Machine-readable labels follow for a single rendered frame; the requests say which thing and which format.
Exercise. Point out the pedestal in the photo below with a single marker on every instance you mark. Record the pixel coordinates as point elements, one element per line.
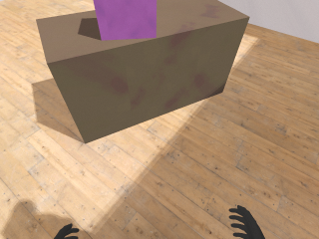
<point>111,85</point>

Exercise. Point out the carton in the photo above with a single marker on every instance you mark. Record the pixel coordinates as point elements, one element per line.
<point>126,19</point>

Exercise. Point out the robot left hand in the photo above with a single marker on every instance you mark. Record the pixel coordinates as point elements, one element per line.
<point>66,230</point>

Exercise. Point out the robot right hand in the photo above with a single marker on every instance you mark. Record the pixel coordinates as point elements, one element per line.
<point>250,226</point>

